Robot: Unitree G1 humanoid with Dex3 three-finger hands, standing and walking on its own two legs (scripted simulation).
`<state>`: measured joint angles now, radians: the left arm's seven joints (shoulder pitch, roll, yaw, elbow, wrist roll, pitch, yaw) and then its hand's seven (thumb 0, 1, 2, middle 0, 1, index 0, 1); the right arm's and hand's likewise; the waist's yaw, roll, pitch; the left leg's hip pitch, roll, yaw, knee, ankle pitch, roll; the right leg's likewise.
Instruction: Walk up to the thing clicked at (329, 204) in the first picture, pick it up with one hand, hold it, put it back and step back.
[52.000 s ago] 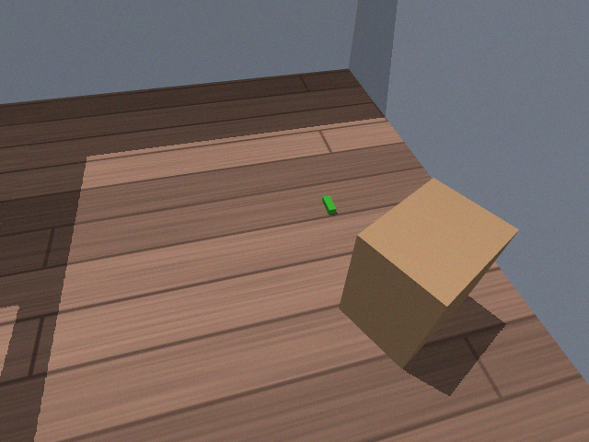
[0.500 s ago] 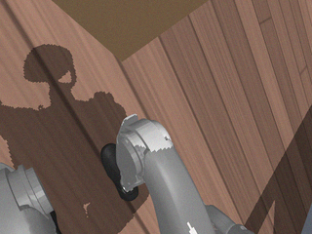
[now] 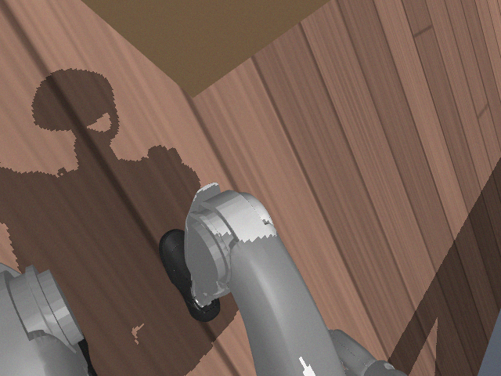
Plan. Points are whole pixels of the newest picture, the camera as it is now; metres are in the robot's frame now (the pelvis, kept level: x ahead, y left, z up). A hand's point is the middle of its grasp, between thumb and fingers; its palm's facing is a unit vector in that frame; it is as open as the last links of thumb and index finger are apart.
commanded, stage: withdraw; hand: left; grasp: from above
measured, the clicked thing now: out of the picture +0.47 +0.35 -0.30
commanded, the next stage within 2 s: home in 0.80 s
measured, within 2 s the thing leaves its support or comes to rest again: neither
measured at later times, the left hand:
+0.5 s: hand out of the picture +0.46 +0.37 -0.11, palm faces -0.39 -0.10 -0.92, open 13.4 cm
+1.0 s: hand out of the picture +0.44 +0.36 -0.18, palm faces -0.46 -0.13 -0.88, open 12.9 cm
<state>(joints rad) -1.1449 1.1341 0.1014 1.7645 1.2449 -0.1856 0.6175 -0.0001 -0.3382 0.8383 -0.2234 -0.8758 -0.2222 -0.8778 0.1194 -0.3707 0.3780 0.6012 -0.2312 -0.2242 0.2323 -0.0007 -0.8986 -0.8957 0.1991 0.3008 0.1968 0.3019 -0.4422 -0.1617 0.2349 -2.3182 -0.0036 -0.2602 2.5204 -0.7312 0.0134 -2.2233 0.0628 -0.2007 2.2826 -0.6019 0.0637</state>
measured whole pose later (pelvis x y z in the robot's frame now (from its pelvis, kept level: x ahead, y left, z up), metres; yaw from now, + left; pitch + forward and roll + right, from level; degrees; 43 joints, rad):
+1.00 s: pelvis +0.00 -0.01 +0.01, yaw +6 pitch +33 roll -11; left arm -1.04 0.91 0.08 1.42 1.24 -0.24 0.31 0.00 -0.28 0.87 -0.25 -0.78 -0.24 -0.79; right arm 0.20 -0.33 0.18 0.63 -0.14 -0.02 0.11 0.00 -0.90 -0.89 0.20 0.30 0.20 0.30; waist -0.31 -0.04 0.08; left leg -2.35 -0.03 -0.16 2.43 -0.66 0.01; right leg -2.28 0.01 -0.12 2.29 -0.59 0.04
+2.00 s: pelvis +0.04 -0.01 +0.31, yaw +15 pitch +21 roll -3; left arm 0.11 0.26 0.07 0.22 -0.03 0.35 0.09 0.01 0.89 0.90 -0.21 -0.30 -0.20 -0.30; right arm 0.18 -0.21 0.05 0.56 0.05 -0.11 -0.11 0.01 -0.91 -0.90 0.20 0.30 0.20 0.30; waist -0.08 0.03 -0.20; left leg -1.20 0.00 -0.08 1.40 -0.58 -0.01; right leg -1.18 0.01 -0.05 1.33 -0.53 0.01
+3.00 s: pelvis +0.09 +0.01 +0.40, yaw +16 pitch +10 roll -3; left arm 0.50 0.23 0.02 -0.12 -0.06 0.45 0.02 0.01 0.90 0.90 -0.20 -0.30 -0.20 -0.30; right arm 0.30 -0.22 0.04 0.55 0.01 -0.23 -0.18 0.01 -0.91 -0.90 0.20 0.30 0.20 0.30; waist -0.04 0.05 -0.16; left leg -0.68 0.01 -0.07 1.01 -0.50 0.00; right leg -0.65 0.01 -0.04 0.93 -0.46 0.01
